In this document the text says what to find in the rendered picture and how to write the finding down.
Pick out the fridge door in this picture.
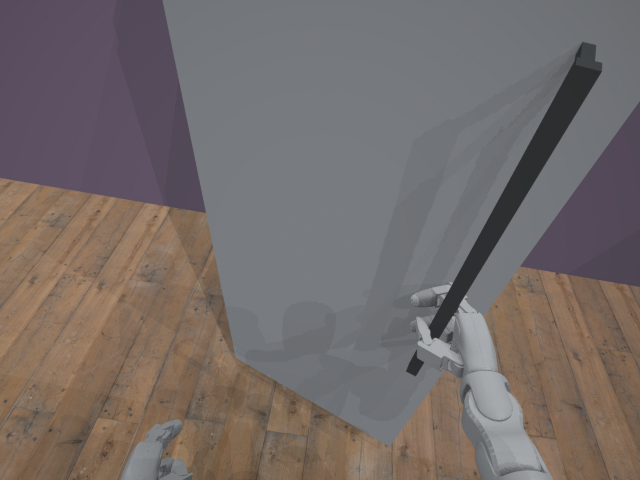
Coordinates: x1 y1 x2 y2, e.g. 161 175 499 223
162 0 640 447

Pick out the left robot hand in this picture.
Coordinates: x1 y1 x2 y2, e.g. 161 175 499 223
121 419 193 480

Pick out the handle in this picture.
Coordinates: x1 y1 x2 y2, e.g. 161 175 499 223
406 42 602 376

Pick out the robot right forearm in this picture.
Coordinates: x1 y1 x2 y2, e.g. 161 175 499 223
459 371 553 480

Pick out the right robot hand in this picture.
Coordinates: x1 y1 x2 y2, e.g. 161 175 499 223
409 282 498 382

